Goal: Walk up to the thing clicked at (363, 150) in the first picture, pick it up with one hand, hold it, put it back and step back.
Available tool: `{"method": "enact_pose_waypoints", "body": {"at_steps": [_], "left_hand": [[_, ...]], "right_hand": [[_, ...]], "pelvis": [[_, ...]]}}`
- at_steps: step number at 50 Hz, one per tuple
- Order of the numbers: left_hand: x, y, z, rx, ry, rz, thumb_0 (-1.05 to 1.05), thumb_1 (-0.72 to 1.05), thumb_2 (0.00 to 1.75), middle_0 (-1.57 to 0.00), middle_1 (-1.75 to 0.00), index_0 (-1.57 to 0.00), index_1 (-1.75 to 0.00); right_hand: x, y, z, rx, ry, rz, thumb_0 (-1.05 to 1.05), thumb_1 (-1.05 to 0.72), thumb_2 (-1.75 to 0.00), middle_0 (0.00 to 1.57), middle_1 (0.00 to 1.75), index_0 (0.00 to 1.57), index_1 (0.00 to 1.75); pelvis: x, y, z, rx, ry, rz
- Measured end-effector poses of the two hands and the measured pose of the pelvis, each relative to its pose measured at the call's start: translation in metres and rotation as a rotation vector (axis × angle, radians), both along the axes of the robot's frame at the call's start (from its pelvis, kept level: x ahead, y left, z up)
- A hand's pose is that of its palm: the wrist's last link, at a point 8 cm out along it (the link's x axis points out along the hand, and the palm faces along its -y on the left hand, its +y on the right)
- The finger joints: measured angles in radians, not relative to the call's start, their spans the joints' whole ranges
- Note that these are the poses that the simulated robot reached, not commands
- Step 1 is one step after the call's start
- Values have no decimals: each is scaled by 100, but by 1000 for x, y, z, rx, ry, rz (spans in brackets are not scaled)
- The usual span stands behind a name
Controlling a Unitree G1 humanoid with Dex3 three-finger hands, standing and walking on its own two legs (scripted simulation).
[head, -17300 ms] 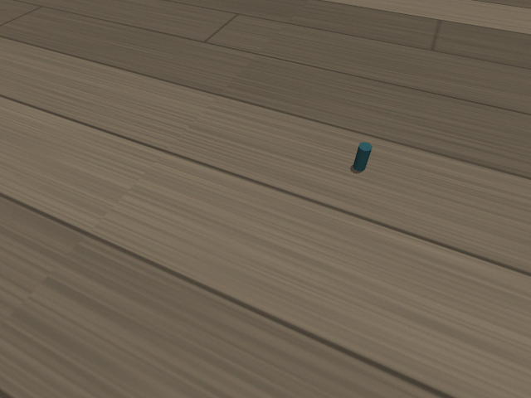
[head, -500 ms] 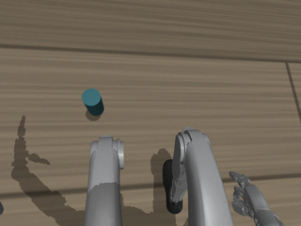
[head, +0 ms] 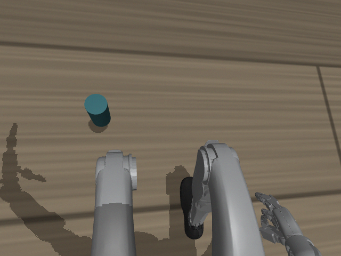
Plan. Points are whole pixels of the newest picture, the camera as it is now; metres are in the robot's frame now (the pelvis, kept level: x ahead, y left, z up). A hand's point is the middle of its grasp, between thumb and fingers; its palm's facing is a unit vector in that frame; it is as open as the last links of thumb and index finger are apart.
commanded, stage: approach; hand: left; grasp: from the side
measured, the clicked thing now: (98, 111) +0.49 +0.18 -0.30
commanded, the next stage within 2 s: close in in 0.34 s
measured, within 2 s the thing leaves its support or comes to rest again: neither
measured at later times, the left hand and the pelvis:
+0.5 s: hand (68, 122) +0.43 +0.25 -0.22, palm faces -0.05 -1.00 +0.05, open 17.3 cm; pelvis -0.01 +0.01 -0.07, yaw -5 degrees
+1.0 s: hand (94, 120) +0.44 +0.19 -0.25, palm faces +0.00 -1.00 +0.02, open 17.4 cm; pelvis -0.02 +0.02 -0.08, yaw -9 degrees
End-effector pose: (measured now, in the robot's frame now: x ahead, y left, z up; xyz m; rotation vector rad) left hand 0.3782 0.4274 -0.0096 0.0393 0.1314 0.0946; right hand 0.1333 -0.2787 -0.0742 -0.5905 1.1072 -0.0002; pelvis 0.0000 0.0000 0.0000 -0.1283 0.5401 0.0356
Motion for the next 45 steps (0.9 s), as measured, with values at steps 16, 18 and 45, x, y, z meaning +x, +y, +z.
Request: {"method": "enact_pose_waypoints", "body": {"at_steps": [16,18,45], "left_hand": [[18,-78,-161,-97,26,-75,-1,-50,7,-6,-9,-4,-10],[19,-86,-173,-93,13,-86,-1,-49,8,-6,-9,-3,-10],[39,-172,-241,-51,-36,-110,-1,-55,2,-7,-8,-6,-8]], "right_hand": [[-7,5,-24,-97,107,148,0,-90,-90,21,30,21,30],[-10,7,-27,-111,137,169,0,-91,-90,21,30,21,30],[-55,27,-18,-246,356,318,0,-94,-90,21,30,21,30]], "pelvis": [[-6,1,-52,-63,-114,-33],[-7,2,-57,-71,-130,-35],[-22,19,-79,-198,-292,-73]]}}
